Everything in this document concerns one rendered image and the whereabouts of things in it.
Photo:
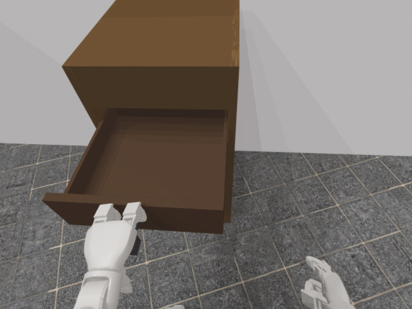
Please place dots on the robot left hand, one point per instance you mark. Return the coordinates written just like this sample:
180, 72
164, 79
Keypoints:
110, 240

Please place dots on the drawer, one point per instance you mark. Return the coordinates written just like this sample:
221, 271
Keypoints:
173, 161

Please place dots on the robot right hand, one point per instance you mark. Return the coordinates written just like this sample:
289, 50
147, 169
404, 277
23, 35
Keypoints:
318, 295

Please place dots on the handle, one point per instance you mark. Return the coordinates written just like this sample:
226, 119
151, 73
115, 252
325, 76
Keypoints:
137, 243

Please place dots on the cabinet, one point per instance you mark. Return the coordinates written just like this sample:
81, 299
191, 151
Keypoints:
162, 54

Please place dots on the left robot forearm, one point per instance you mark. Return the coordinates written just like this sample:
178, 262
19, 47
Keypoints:
100, 289

